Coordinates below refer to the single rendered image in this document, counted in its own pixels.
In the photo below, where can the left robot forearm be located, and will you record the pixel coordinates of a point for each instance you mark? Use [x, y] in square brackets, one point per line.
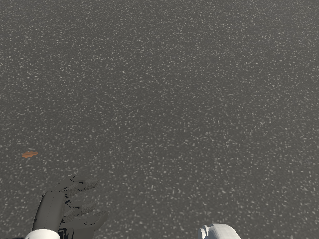
[43, 234]

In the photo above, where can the right robot thigh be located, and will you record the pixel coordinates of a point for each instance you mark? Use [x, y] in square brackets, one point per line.
[217, 231]

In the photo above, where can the left robot hand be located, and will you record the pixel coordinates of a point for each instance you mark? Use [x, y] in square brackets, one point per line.
[55, 213]

